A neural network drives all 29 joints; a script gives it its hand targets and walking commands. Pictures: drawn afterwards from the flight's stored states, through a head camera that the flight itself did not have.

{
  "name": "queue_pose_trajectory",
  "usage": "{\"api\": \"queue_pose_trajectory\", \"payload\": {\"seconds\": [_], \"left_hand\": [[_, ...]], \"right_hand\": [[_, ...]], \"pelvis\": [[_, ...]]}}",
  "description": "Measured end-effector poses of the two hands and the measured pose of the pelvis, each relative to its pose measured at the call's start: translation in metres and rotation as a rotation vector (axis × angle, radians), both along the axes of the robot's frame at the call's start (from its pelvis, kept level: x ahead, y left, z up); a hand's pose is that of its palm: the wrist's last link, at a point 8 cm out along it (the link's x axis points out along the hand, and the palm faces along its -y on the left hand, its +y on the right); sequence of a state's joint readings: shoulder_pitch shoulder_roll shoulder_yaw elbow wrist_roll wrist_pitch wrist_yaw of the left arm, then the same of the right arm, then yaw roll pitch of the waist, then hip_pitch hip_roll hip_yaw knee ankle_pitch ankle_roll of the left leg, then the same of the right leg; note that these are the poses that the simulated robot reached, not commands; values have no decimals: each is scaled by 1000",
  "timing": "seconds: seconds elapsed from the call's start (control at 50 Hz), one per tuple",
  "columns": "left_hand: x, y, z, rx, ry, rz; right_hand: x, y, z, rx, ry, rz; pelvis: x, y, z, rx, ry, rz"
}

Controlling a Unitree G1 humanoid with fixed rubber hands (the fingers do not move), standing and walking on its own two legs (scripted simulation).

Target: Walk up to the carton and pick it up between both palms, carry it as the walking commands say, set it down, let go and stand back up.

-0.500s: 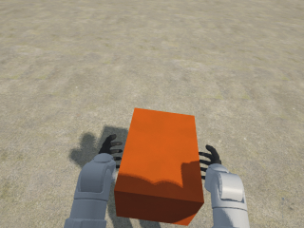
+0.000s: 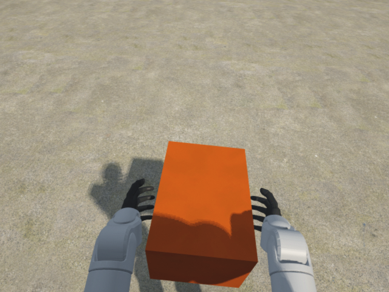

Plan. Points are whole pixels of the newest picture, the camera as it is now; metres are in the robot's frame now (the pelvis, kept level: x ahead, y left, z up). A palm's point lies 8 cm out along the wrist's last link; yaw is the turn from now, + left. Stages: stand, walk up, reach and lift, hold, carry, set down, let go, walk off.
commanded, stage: carry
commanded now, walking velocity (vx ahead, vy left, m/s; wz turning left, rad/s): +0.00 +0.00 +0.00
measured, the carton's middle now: (201, 208) +0.33 +0.01 -0.05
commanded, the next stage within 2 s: none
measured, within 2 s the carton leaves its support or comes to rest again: neither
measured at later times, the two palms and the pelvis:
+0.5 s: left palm (132, 223) +0.24 +0.14 +0.04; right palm (281, 227) +0.25 -0.15 +0.04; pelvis -0.03 -0.01 +0.00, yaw +0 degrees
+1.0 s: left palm (148, 211) +0.27 +0.12 +0.03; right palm (287, 216) +0.29 -0.17 +0.02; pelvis +0.01 -0.03 +0.00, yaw +0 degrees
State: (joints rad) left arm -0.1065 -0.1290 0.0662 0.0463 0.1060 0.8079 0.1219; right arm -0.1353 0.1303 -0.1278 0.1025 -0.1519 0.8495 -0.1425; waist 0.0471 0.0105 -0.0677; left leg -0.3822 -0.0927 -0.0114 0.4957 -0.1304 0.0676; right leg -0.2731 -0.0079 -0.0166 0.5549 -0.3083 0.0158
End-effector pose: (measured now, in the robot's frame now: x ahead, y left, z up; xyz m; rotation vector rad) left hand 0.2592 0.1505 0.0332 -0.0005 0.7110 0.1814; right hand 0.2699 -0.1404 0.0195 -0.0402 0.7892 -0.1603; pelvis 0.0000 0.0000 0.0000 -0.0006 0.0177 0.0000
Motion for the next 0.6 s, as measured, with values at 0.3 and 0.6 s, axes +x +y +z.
{"api": "queue_pose_trajectory", "payload": {"seconds": [0.3, 0.6], "left_hand": [[-12, -9, 13, 40, -45, -37], [-18, -12, 5, 45, 10, -26]], "right_hand": [[-24, -10, 26, 3, -88, -5], [-17, -13, 8, 16, -56, 3]], "pelvis": [[-21, -6, 1, -9, -26, 11], [-24, -11, 0, -3, -1, 7]]}}
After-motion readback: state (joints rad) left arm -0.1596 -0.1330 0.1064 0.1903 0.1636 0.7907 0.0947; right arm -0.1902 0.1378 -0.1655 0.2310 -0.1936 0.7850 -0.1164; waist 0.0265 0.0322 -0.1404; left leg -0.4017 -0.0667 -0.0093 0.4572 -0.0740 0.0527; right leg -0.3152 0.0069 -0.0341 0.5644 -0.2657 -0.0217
